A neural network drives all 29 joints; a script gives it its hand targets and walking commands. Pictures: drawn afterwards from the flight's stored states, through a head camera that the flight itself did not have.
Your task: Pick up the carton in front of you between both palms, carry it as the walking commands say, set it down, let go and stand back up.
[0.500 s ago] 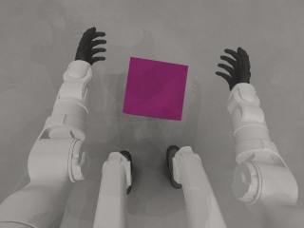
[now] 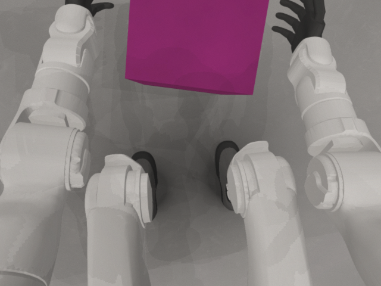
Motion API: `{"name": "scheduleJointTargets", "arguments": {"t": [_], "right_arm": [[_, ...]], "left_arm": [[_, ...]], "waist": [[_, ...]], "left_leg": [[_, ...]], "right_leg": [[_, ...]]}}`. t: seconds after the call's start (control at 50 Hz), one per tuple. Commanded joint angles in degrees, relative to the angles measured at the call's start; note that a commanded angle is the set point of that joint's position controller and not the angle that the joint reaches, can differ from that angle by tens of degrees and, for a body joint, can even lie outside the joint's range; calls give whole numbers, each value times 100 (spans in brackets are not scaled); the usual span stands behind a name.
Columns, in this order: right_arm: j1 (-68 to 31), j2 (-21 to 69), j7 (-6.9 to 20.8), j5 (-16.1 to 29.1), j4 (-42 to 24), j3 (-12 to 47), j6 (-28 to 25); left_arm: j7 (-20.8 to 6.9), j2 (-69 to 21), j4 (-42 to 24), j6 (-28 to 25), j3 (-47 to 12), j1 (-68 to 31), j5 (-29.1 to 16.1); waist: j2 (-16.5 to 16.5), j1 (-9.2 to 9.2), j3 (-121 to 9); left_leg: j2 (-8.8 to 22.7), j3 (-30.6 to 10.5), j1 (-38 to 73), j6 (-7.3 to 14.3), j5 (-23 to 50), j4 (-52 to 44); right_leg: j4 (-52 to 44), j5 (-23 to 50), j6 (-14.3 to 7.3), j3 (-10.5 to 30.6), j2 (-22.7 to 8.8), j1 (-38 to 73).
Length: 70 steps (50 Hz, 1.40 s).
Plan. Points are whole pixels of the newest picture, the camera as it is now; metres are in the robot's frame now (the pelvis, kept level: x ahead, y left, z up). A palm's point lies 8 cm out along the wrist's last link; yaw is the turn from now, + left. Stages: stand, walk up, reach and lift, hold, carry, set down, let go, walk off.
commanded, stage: reach and lift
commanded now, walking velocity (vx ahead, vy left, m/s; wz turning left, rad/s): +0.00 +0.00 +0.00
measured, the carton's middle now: (191, 39) +0.52 -0.02 -0.27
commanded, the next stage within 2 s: none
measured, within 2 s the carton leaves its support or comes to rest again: leaves its support in 0.90 s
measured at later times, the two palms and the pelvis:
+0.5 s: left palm (98, 12) +0.55 +0.14 -0.20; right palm (293, 37) +0.50 -0.20 -0.20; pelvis +0.01 +0.00 -0.02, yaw +0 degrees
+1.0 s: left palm (106, 8) +0.55 +0.12 -0.18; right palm (287, 24) +0.52 -0.17 -0.17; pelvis +0.01 +0.00 -0.03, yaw +1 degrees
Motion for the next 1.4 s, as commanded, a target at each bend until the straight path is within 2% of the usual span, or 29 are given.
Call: {"name": "scheduleJointTargets", "arguments": {"t": [0.0,0.06,0.08,0.16,0.24,0.32,0.42,0.54,0.6,0.62,0.64,0.68,0.72,0.78,0.82,0.86,0.92,0.98,1.06,1.1,1.16,1.2,1.28,1.38], "right_arm": [[-1323,-786,-24,62,-216,56,-216],[-1503,-844,-59,168,-300,163,-316],[-1586,-880,-69,206,-360,162,-337],[-1476,-754,11,526,-155,417,-374],[-1159,-793,-33,466,-160,394,-398],[-912,-709,-83,297,-36,307,-414],[-1149,-591,-57,174,-186,301,-438],[-1680,44,-14,389,-246,709,-443],[-1751,397,-16,274,13,623,-436],[-1732,412,-23,177,136,518,-442],[-2125,1140,95,208,-83,825,-446],[-2920,2421,420,138,-83,1087,-395],[-3554,3654,801,-45,-228,1200,-227],[-3958,4513,1209,-324,-522,1156,39],[-3986,4896,1326,-379,-747,1173,130],[-4052,5280,1400,-247,-1068,1348,194],[-4036,5784,1429,6,-1672,1718,324],[-3930,6148,1425,65,-2376,2066,543],[-3664,6433,1469,-111,-3133,2340,911],[-3413,6574,1531,-316,-3057,2273,1131],[-3011,6788,1642,-763,-2329,1893,1410],[-2854,6849,1694,-1073,-1950,1542,1514],[-2776,6917,1757,-1449,-1702,1118,1568],[-2581,7058,1820,-1633,-1682,1038,1599]], "left_arm": [[-12,650,-245,-237,-12,-1636,-90],[0,776,-354,-356,-115,-1803,-183],[10,785,-410,-375,-167,-1879,-194],[43,565,-733,-405,-312,-1895,-234],[81,450,-815,-378,-296,-1575,-206],[75,309,-514,-364,-188,-1203,-148],[69,255,-403,-417,-99,-1271,-102],[96,-315,-403,-463,-504,-1723,-218],[111,-617,-329,-481,-516,-1928,-91],[110,-738,-260,-480,-517,-1940,-49],[-1,-1538,-363,-474,-800,-2225,-97],[-297,-3009,-283,-419,-1041,-2736,-93],[-629,-4342,-294,-292,-1002,-3068,97],[-938,-5359,-487,-122,-727,-3044,400],[-1035,-5796,-698,-68,-684,-3010,432],[-1064,-6202,-1050,-38,-819,-3084,306],[-1021,-6743,-1726,54,-1127,-3140,84],[-934,-7266,-2412,258,-1402,-2966,51],[-902,-7717,-3013,641,-1499,-2511,251],[-960,-7877,-2911,849,-1334,-2242,464],[-1103,-7991,-2281,1106,-817,-1882,900],[-1191,-8003,-1934,1195,-436,-1759,1178],[-1309,-8042,-1664,1234,29,-1710,1479],[-1374,-8107,-1610,1256,224,-1525,1646]], "waist": [[512,-189,-6287],[516,-201,-6551],[617,-228,-6571],[801,-40,-6571],[761,-116,-6903],[602,-142,-6375],[444,-85,-6060],[491,58,-6016],[496,38,-5867],[544,-37,-5826],[575,-16,-5872],[626,-17,-5841],[718,-26,-5747],[697,-21,-5677],[615,-55,-5885],[551,-86,-6511],[546,-120,-7841],[601,-144,-9061],[562,-101,-9455],[546,-64,-8919],[551,22,-7646],[497,41,-7099],[386,34,-7041],[284,83,-7360]], "left_leg": [[200,193,3355,53,570,-763],[210,172,3496,66,856,-538],[216,171,3593,58,948,-479],[195,253,3674,9,1374,-316],[125,307,3892,-21,1593,-229],[85,288,3396,9,1402,-284],[81,225,3147,45,1242,-373],[23,232,3261,63,1045,-458],[-53,227,3276,66,897,-501],[-79,228,3272,45,871,-526],[-112,214,3301,79,929,-524],[-226,174,3222,83,1018,-505],[-354,213,3135,106,935,-460],[-458,344,2955,166,906,-395],[-517,407,3007,181,1142,-342],[-565,467,3274,167,1587,-276],[-627,574,3953,103,2185,-216],[-704,660,4748,60,2521,-262],[-799,757,4879,43,2008,-651],[-812,775,4523,48,1437,-940],[-796,792,3872,65,485,-1405],[-800,790,3615,92,103,-1683],[-831,738,3682,115,104,-2090],[-856,707,4113,116,261,-2543]], "right_leg": [[-689,951,59,-435,-185,3150],[-491,1287,64,-396,-166,3264],[-446,1381,57,-393,-159,3178],[-230,1795,5,-361,-91,3314],[-214,2013,34,-412,-19,3470],[-248,1837,31,-415,-7,3279],[-282,1642,54,-407,-12,3041],[-359,1409,48,-412,80,3128],[-390,1264,39,-437,149,3127],[-418,1237,29,-450,170,3108],[-383,1266,3,-429,223,3051],[-298,1302,-21,-443,316,2985],[-219,1221,-36,-505,400,2841],[-148,1086,-68,-584,502,2661],[-105,1299,-71,-638,555,2764],[-33,1717,-70,-691,575,3053],[39,2337,-42,-779,596,3642],[-26,2602,25,-878,627,4065],[-432,2094,36,-926,705,4281],[-712,1542,-4,-910,725,4049],[-1144,621,-69,-847,719,3517],[-1414,284,-99,-788,725,3403],[-1849,266,-144,-728,729,3638],[-2319,368,-147,-681,735,4073]]}}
